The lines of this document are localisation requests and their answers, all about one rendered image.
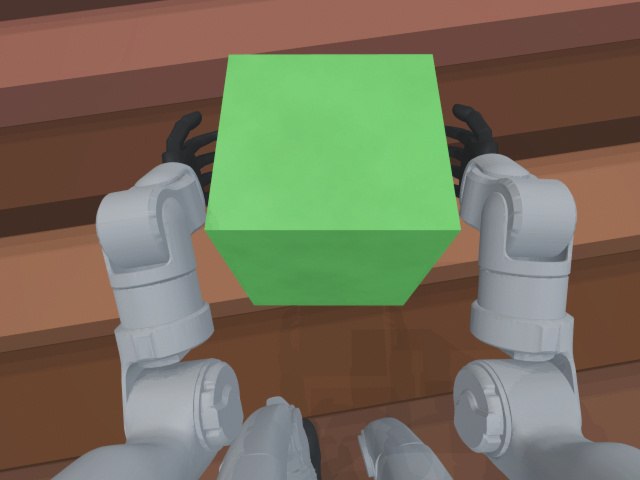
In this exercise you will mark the robot left forearm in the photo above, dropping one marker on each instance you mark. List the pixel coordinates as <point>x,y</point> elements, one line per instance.
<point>145,236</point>

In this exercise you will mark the robot right hand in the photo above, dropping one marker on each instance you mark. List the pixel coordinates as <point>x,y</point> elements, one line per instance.
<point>478,143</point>

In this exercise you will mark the left robot upper arm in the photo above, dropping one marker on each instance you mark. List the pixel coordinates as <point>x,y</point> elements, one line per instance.
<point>177,418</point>

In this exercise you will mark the left robot thigh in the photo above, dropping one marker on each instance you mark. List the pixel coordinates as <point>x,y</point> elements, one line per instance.
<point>266,441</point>

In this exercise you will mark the robot thigh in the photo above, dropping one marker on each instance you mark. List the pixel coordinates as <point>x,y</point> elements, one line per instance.
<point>391,451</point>
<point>266,441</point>

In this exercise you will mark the right robot upper arm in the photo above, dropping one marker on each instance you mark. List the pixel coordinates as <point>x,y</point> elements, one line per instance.
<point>524,416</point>

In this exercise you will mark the robot right forearm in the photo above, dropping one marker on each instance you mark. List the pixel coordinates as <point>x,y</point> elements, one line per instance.
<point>526,230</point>

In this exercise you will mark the robot left hand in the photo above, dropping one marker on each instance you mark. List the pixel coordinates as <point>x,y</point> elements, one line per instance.
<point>178,152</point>

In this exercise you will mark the right robot thigh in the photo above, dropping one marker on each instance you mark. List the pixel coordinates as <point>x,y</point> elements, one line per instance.
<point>391,451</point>

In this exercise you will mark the carton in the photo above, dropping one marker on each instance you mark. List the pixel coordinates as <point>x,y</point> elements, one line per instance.
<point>331,182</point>

